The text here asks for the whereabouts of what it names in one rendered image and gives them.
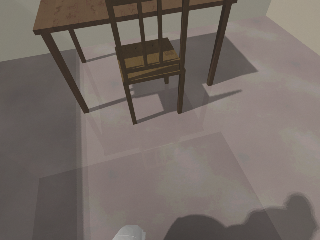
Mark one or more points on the robot left thigh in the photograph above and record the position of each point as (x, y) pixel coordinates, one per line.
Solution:
(130, 232)

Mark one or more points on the table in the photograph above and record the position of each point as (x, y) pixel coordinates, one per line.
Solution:
(67, 15)

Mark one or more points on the chair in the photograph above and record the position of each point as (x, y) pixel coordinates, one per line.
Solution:
(150, 60)

